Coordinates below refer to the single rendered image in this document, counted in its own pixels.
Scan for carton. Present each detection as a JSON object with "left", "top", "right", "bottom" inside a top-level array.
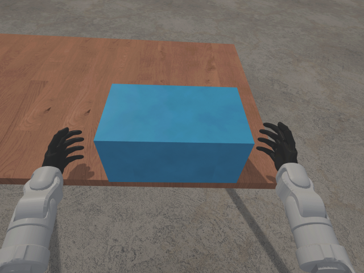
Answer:
[{"left": 94, "top": 84, "right": 255, "bottom": 183}]

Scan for robot right hand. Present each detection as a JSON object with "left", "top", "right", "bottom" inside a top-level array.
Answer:
[{"left": 256, "top": 122, "right": 298, "bottom": 171}]

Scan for right robot forearm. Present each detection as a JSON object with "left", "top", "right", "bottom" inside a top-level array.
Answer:
[{"left": 275, "top": 163, "right": 356, "bottom": 273}]

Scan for table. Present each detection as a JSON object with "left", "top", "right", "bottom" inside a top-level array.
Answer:
[{"left": 0, "top": 34, "right": 278, "bottom": 189}]

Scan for left robot forearm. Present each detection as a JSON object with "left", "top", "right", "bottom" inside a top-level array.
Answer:
[{"left": 0, "top": 166, "right": 64, "bottom": 273}]

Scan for robot left hand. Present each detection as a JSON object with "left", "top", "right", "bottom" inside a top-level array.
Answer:
[{"left": 42, "top": 127, "right": 84, "bottom": 174}]

